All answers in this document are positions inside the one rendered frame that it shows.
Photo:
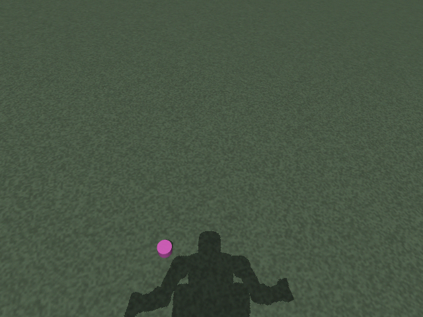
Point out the tin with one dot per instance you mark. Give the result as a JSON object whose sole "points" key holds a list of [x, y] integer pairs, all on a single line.
{"points": [[164, 248]]}

